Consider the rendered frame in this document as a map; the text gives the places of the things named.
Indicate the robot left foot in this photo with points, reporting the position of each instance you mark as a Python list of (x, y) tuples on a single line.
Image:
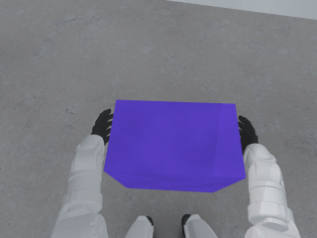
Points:
[(151, 221)]

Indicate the robot left forearm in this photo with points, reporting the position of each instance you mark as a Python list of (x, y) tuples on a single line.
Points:
[(84, 183)]

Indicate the robot left shin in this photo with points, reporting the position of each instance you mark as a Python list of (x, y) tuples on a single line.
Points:
[(142, 217)]

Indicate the left robot upper arm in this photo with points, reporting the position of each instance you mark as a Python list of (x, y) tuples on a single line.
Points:
[(90, 225)]

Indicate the carton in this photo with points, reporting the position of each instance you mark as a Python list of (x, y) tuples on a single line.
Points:
[(173, 145)]

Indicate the robot right forearm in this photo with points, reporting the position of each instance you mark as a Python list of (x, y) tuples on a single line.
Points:
[(268, 204)]

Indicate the right robot upper arm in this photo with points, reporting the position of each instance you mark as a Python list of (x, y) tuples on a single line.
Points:
[(259, 231)]

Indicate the right robot hand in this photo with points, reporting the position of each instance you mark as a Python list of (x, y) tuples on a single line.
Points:
[(247, 133)]

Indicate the left robot hand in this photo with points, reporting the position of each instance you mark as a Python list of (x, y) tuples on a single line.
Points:
[(101, 125)]

